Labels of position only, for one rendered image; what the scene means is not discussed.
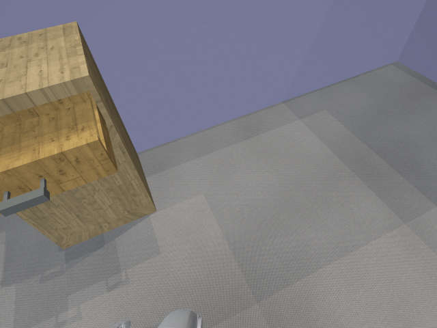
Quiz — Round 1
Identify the drawer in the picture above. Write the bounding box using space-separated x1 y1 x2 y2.
0 91 118 215

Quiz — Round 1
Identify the robot left thigh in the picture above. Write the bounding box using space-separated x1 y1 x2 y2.
158 310 203 328

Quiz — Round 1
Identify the handle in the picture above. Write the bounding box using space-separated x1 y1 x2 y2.
0 178 50 217

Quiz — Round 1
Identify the cabinet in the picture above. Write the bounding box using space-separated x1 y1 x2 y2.
0 21 156 249

